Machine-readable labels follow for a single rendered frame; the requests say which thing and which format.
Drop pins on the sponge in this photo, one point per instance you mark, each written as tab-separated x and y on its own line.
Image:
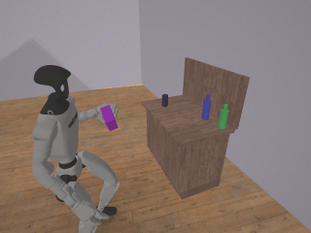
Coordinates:
109	118

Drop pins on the right robot hand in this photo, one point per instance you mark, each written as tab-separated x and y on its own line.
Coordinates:
85	212

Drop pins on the robot right forearm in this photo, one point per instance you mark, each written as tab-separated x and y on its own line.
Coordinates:
60	188

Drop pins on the table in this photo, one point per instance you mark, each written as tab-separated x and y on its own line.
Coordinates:
190	150

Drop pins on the robot left upper arm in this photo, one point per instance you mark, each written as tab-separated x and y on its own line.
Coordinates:
71	99

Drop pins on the robot right upper arm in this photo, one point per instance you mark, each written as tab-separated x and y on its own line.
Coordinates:
43	134

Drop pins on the robot left thigh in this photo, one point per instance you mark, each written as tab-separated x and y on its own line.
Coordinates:
99	168

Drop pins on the left robot hand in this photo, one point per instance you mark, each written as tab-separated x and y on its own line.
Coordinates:
113	108

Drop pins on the robot head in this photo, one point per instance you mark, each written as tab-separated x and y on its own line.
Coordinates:
54	76

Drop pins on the robot left forearm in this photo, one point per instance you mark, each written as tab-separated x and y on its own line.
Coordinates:
86	115

